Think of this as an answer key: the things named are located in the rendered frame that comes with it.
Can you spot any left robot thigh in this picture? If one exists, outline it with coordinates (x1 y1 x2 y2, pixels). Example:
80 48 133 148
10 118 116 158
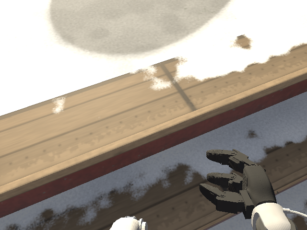
109 217 148 230

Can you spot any right robot hand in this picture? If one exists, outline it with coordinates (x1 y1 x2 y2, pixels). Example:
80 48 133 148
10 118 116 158
199 149 278 219

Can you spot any robot right forearm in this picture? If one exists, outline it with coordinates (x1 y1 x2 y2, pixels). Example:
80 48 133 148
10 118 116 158
251 202 298 230

